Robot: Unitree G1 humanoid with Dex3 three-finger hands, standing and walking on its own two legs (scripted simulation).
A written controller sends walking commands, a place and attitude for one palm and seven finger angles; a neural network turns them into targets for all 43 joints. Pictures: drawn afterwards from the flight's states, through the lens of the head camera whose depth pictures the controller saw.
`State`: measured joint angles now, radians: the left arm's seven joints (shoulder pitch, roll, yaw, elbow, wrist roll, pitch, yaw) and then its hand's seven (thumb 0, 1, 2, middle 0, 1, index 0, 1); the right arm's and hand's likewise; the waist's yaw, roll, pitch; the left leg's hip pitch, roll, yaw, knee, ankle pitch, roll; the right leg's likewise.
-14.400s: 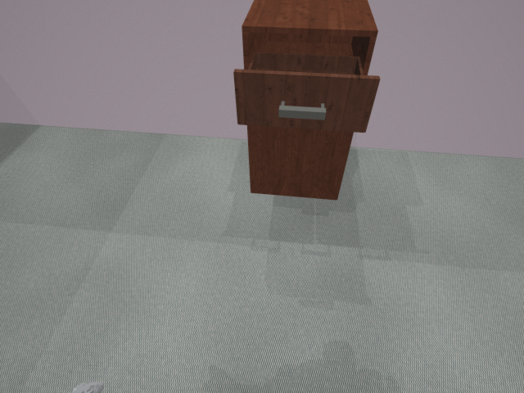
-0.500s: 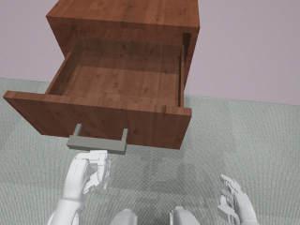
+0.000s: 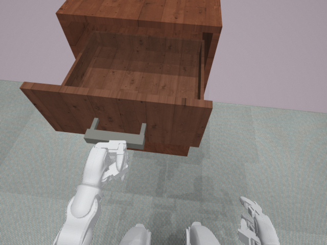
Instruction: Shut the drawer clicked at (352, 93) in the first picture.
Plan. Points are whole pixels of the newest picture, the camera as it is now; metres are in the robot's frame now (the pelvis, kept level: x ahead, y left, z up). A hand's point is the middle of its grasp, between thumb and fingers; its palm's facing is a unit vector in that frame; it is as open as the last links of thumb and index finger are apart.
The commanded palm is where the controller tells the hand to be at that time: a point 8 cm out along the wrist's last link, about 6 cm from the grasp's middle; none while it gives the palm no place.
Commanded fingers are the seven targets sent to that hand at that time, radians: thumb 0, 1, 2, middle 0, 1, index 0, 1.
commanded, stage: push the drawer shut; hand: left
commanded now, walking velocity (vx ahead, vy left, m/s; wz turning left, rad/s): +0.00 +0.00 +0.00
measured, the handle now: (117, 131) +0.37 +0.12 +0.05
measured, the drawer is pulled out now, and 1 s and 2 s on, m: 0.27 0.13 0.02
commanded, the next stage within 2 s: none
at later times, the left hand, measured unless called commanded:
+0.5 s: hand (133, 137) +0.36 +0.08 +0.05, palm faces -0.13 -0.99 -0.05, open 3.0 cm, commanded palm +0.36 +0.13 +0.06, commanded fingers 0.00 0.90 0.90 -1.40 -1.60 -1.40 -1.60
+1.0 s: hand (139, 117) +0.42 +0.08 +0.05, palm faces -0.10 -0.99 -0.06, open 3.0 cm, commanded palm +0.42 +0.13 +0.06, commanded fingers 0.00 0.90 0.90 -1.40 -1.60 -1.40 -1.60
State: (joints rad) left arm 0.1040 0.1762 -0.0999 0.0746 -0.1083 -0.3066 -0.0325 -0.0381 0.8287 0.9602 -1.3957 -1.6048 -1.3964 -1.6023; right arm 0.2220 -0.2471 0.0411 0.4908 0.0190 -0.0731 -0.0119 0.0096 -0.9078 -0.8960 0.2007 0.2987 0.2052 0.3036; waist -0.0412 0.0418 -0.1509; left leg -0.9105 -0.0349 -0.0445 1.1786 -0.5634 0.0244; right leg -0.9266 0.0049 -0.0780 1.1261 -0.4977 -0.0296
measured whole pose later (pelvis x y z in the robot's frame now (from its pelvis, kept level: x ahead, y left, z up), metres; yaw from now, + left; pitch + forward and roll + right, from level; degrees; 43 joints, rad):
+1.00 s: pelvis +0.00 +0.00 +0.01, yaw -1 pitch +19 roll -1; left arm -0.50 0.17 0.08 0.74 -0.09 -0.43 0.01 -0.01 0.85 0.96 -1.40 -1.60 -1.40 -1.60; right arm 0.28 -0.25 0.01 0.62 0.00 -0.01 0.02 0.01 -0.91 -0.90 0.20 0.30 0.20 0.30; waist -0.10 0.03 -0.14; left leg -0.93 -0.02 -0.01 1.11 -0.52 0.02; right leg -0.97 0.02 -0.05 1.08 -0.46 -0.03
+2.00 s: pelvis -0.01 +0.01 -0.01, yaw -3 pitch +26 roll -2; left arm -1.02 0.36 0.30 1.26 0.01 -0.47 -0.02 0.03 0.80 0.93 -1.40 -1.60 -1.40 -1.60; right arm 0.39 -0.25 0.04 0.63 -0.06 0.04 0.05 0.00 -0.91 -0.90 0.20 0.30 0.21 0.30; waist -0.23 0.05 -0.13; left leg -1.10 0.00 -0.01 1.18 -0.54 0.04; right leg -1.13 0.04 -0.04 1.11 -0.44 -0.02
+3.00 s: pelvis -0.03 +0.02 -0.03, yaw -3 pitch +30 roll -5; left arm -1.27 0.49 0.26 1.41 0.05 -0.40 0.00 0.07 0.65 0.98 -1.39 -1.60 -1.40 -1.60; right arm 0.44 -0.26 0.09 0.66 -0.09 -0.02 0.06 0.00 -0.91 -0.90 0.20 0.30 0.21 0.30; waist -0.31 0.06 -0.13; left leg -1.28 -0.01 -0.04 1.27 -0.51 0.05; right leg -1.27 0.03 -0.08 1.15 -0.40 -0.01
